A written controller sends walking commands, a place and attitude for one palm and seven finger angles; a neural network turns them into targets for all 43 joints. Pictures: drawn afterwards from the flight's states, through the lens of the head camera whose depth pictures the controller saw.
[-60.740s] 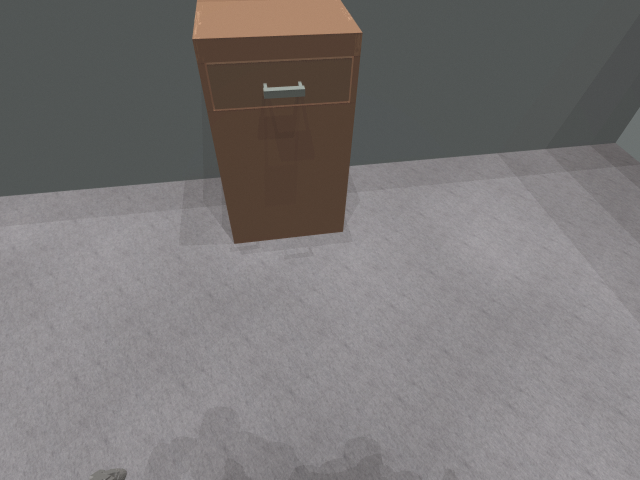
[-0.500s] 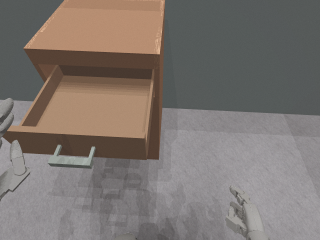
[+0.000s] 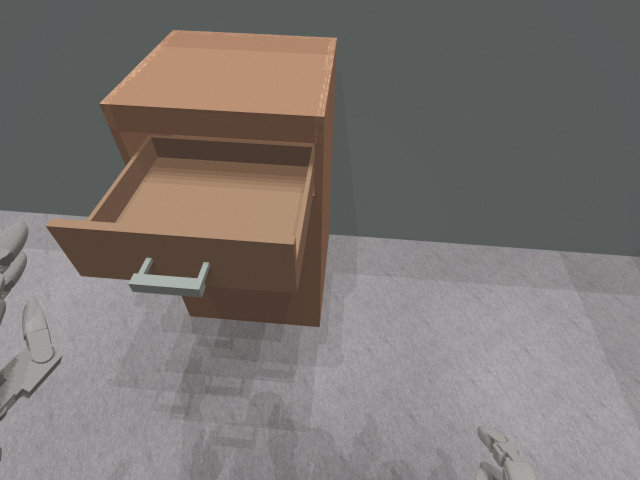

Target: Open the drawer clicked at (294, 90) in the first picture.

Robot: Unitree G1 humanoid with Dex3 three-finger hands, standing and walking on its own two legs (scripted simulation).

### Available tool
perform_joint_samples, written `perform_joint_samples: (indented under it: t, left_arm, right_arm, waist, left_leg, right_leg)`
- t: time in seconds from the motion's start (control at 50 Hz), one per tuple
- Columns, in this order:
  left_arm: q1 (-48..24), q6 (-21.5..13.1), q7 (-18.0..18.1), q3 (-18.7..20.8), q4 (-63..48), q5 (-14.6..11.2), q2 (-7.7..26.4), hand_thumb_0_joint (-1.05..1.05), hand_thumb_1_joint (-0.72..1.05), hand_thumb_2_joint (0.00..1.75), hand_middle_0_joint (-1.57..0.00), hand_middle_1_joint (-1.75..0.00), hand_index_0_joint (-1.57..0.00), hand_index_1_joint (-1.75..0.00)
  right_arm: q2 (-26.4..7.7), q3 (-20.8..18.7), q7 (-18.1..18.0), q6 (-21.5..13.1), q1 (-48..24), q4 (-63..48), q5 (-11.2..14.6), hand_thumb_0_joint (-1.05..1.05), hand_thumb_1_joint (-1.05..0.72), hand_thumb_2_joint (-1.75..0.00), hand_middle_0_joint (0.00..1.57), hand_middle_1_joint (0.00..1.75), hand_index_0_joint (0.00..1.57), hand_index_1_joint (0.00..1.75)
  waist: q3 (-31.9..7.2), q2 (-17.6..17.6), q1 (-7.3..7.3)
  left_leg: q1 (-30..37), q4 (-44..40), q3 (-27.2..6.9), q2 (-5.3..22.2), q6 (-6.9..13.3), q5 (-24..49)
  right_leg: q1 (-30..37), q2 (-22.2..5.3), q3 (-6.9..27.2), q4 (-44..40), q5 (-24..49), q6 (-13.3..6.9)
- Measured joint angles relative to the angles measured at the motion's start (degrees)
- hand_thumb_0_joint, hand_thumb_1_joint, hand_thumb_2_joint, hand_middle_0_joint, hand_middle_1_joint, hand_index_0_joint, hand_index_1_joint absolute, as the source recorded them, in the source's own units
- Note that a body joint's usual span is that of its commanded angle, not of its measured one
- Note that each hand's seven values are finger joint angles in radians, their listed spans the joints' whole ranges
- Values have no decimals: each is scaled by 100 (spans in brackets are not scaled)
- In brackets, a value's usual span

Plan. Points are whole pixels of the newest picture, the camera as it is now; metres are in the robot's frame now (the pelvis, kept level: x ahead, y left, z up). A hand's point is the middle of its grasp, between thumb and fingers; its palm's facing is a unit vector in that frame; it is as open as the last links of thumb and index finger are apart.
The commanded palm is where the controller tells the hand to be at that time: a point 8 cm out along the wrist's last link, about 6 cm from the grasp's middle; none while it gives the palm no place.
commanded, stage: stop stepping back and stand still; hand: left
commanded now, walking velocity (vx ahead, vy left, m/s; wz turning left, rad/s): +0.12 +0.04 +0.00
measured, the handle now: (172, 275) +0.45 +0.29 -0.07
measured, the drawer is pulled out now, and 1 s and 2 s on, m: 0.30 0.30 0.30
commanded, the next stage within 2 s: let the arm hang, fingers relaxed in 0.30 s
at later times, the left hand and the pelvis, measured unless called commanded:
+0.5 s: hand (122, 406) +0.19 +0.23 +0.05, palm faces +0.26 -0.85 -0.45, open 7.4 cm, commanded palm none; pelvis -0.02 -0.02 +0.00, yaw +2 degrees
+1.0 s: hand out of the picture -0.06 +0.19 -0.16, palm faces +0.03 -0.97 -0.23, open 7.3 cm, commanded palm none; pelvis -0.03 +0.00 +0.01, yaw +0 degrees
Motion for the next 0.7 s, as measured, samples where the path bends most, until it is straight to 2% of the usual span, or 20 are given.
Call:
perform_joint_samples:
  t: [0.06,0.1,0.14,0.18,0.22,0.24,0.26,0.3,0.32,0.36,0.4,0.44,0.48,0.54,0.58,0.6,0.66,0.7]
  left_arm:
    - [-134,-38,-33,-114,49,20,-143,1,88,90,-21,-30,-21,-30]
    - [-110,-34,-34,-172,18,45,-170,1,88,90,-21,-30,-21,-30]
    - [-39,-44,-11,-196,-69,60,-138,1,88,90,-21,-30,-21,-30]
    - [39,-43,12,-158,-129,75,-45,1,88,90,-21,-30,-21,-30]
    - [123,-53,20,-80,-97,83,66,1,88,90,-21,-30,-21,-30]
    - [165,-56,22,-47,-52,69,98,1,88,90,-21,-30,-21,-30]
    - [200,-54,18,-14,6,45,117,1,88,90,-21,-30,-21,-30]
    - [220,-18,5,60,88,0,145,1,88,90,-21,-30,-21,-30]
    - [178,-22,-12,99,125,-7,153,1,88,90,-21,-30,-21,-30]
    - [-67,-21,-72,23,268,-13,25,1,88,90,-21,-30,-21,-30]
    - [-217,4,-108,-102,292,-45,-126,1,88,90,-21,-30,-21,-30]
    - [-654,-17,-320,-419,1066,223,-179,1,89,90,-21,-30,-21,-30]
    - [-1232,362,-555,-814,2403,329,-316,0,89,90,-20,-30,-20,-30]
    - [-1855,971,-714,-1264,4546,351,-621,0,89,90,-20,-30,-20,-30]
    - [-2013,1222,-792,-1529,5708,317,-807,0,90,90,-20,-30,-20,-30]
    - [-2046,1300,-835,-1653,6204,300,-902,1,90,90,-20,-30,-20,-30]
    - [-2035,1453,-937,-1928,7474,271,-1195,1,90,90,-20,-30,-20,-30]
    - [-2027,1357,-823,-1735,7913,153,-1252,-2,97,90,-21,-30,-20,-30]
  right_arm:
    - [10,2,47,77,-113,128,-42,1,-90,-90,20,30,21,30]
    - [-2,36,34,116,-136,118,-57,1,-90,-90,21,30,21,30]
    - [-5,52,1,99,-141,45,-116,1,-90,-90,21,30,21,30]
    - [38,22,-29,37,-95,-44,-141,1,-90,-90,21,30,21,30]
    - [106,-10,-39,-15,9,-83,-134,1,-90,-90,20,30,21,30]
    - [120,-9,-35,-30,57,-73,-119,1,-90,-90,20,30,21,30]
    - [121,2,-30,-36,90,-47,-99,1,-90,-90,20,30,21,30]
    - [105,43,-22,-20,111,3,-63,1,-90,-90,20,30,21,30]
    - [96,61,-12,-14,83,36,-46,1,-90,-90,20,30,21,30]
    - [32,39,20,39,-51,184,2,1,-90,-90,20,30,21,30]
    - [4,-15,83,133,-127,269,60,1,-90,-90,20,30,21,30]
    - [-90,-148,289,117,-160,470,16,1,-90,-90,20,30,21,30]
    - [-194,-216,385,358,-191,595,-10,1,-91,-90,20,30,20,30]
    - [-207,-212,426,623,-229,732,-101,1,-91,-90,20,30,20,30]
    - [-172,-165,425,675,-225,809,-138,1,-91,-90,20,30,20,30]
    - [-146,-139,407,666,-218,883,-158,1,-91,-90,20,30,20,30]
    - [24,-30,323,712,-152,1275,-184,1,-91,-90,20,30,20,30]
    - [143,10,265,730,2,1522,-167,1,-91,-90,20,30,20,30]
  waist:
    - [-22,-89,2]
    - [-67,-116,-45]
    - [-55,-123,-99]
    - [-25,-122,-149]
    - [-93,-113,-193]
    - [-142,-88,-194]
    - [-184,-53,-179]
    - [-206,7,-114]
    - [-176,19,-67]
    - [-27,232,-39]
    - [30,238,-15]
    - [-88,204,39]
    - [-178,216,49]
    - [-135,194,-50]
    - [-20,186,-122]
    - [45,185,-159]
    - [237,-36,-158]
    - [317,-126,-91]
  left_leg:
    - [-234,477,129,-158,111,-173]
    - [-91,3,229,-183,172,-196]
    - [8,-434,226,-170,168,359]
    - [19,-482,239,-138,115,871]
    - [13,-492,209,-136,60,882]
    - [6,-509,194,-129,32,865]
    - [-5,-516,187,-114,-1,852]
    - [-70,-411,200,-80,-69,794]
    - [-138,-275,217,-64,-103,730]
    - [-258,48,87,71,-58,474]
    - [-469,635,-15,-12,-21,239]
    - [-867,1391,60,-110,-46,-62]
    - [-968,1515,172,-129,-77,-210]
    - [-633,701,215,-89,-53,-32]
    - [-268,-77,108,-10,18,596]
    - [-191,-221,49,63,-39,868]
    - [-106,-141,113,150,-258,700]
    - [-59,-258,95,195,-292,700]
  right_leg:
    - [-57,-66,60,-129,297,-68]
    - [-106,-68,73,-138,228,-47]
    - [-215,-22,114,74,-222,46]
    - [-416,50,194,908,-797,247]
    - [-527,71,218,1760,-1056,348]
    - [-466,46,177,1854,-1129,365]
    - [-320,6,121,1697,-1185,370]
    - [177,-84,19,801,-1061,382]
    - [404,-105,9,298,-727,326]
    - [503,61,-123,98,-375,34]
    - [569,88,-158,-67,-307,-103]
    - [438,-29,-173,-88,-279,-131]
    - [330,-166,-195,31,-335,-117]
    - [291,-257,-223,227,-450,-89]
    - [259,-180,-226,394,-529,-75]
    - [231,-115,-238,488,-573,-70]
    - [359,-30,-167,383,-515,-89]
    - [458,23,-184,153,-402,-96]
